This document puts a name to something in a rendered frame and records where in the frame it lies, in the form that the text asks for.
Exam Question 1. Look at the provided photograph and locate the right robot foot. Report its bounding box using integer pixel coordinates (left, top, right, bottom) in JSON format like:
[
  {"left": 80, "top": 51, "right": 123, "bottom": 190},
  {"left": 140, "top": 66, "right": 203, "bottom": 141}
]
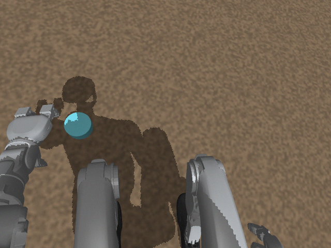
[{"left": 176, "top": 193, "right": 200, "bottom": 248}]

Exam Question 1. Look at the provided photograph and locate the left robot arm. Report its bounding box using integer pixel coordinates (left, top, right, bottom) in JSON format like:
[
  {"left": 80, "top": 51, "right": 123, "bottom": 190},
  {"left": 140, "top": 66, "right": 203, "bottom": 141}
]
[{"left": 0, "top": 139, "right": 39, "bottom": 248}]

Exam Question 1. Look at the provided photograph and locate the left robot hand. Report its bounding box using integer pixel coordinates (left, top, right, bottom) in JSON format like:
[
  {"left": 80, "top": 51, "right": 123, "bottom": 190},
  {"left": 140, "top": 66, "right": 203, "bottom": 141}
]
[{"left": 6, "top": 104, "right": 59, "bottom": 167}]

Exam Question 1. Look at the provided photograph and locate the right robot hand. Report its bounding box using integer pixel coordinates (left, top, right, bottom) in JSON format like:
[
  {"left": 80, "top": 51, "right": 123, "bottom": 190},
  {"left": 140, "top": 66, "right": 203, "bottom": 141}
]
[{"left": 247, "top": 223, "right": 284, "bottom": 248}]

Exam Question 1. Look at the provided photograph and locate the tin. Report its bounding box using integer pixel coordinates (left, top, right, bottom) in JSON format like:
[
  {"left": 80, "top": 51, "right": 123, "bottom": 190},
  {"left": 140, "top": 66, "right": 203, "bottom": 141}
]
[{"left": 64, "top": 112, "right": 93, "bottom": 140}]

